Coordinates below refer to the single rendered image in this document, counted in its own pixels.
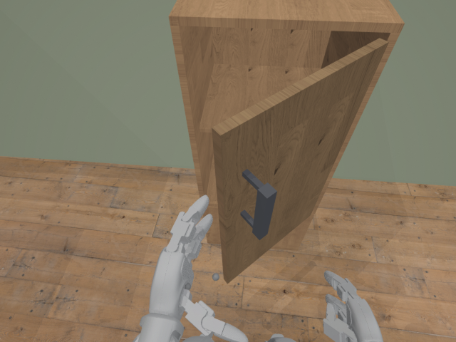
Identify robot right shin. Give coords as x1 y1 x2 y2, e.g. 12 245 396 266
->
270 333 284 339

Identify robot left forearm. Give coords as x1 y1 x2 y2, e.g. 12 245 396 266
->
133 313 184 342

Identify right robot hand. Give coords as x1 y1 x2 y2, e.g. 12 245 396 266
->
323 271 383 342

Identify left robot hand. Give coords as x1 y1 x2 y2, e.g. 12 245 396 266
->
149 195 249 342

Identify cupboard door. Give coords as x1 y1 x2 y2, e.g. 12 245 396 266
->
212 38 389 284

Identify handle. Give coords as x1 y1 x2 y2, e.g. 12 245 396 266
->
240 169 277 240

